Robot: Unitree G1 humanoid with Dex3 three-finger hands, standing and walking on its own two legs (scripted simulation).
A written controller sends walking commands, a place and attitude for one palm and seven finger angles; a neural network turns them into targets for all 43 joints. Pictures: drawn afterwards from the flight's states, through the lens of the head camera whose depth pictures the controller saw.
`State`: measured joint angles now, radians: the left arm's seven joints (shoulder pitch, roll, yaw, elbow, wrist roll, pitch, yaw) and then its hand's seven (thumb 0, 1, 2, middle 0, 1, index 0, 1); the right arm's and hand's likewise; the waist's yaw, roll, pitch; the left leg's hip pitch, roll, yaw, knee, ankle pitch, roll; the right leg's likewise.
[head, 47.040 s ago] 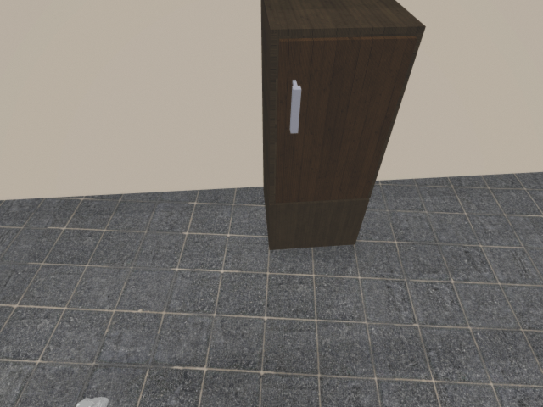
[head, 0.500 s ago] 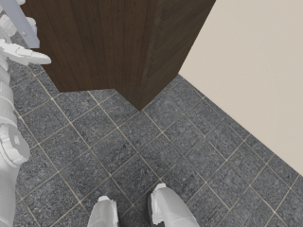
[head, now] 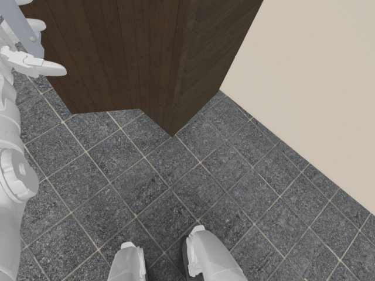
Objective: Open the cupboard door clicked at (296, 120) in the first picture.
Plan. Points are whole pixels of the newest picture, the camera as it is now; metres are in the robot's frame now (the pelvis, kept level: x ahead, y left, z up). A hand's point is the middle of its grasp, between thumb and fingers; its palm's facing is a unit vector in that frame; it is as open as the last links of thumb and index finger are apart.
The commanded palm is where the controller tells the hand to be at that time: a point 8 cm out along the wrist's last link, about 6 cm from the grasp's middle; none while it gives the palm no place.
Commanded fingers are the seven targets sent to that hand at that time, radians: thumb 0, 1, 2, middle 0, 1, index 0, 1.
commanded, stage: slide the fingers in behind the handle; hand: left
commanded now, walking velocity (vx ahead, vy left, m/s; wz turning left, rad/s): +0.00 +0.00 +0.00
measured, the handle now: (21, 17) +0.62 +0.23 +0.08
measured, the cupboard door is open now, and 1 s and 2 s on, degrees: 51 52 93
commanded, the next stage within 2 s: close the thumb around the handle in 0.10 s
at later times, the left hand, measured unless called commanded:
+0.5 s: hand (35, 39) +0.57 +0.20 +0.07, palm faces +0.02 -1.00 -0.01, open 11.4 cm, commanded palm +0.55 +0.24 +0.07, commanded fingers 0.00 0.40 0.68 -0.36 -1.30 -0.36 -1.30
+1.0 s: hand (34, 40) +0.57 +0.20 +0.08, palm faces +0.04 -1.00 -0.01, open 5.7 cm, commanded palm +0.55 +0.24 +0.07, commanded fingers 0.00 0.90 0.90 -0.40 -1.35 -0.40 -1.35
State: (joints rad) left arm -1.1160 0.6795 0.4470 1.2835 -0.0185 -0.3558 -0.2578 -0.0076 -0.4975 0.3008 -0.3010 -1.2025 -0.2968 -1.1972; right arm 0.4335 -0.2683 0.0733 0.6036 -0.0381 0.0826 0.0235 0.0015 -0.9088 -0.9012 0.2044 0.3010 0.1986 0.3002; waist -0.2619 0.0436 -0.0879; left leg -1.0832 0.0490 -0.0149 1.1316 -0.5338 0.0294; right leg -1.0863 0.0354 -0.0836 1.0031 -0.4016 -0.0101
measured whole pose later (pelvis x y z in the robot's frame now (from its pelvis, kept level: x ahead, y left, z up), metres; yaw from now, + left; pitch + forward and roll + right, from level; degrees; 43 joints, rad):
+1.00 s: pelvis +0.01 +0.00 +0.00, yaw +0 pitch +27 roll -5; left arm -1.06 0.63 0.45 1.24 -0.03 -0.37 -0.23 0.01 0.73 0.82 -0.36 -1.35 -0.36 -1.34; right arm 0.43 -0.27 0.06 0.60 -0.04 0.09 0.03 0.00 -0.91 -0.90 0.20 0.30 0.20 0.30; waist -0.25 0.05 -0.10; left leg -1.05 0.05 -0.01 1.11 -0.54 0.03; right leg -1.06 0.04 -0.08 0.98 -0.41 -0.01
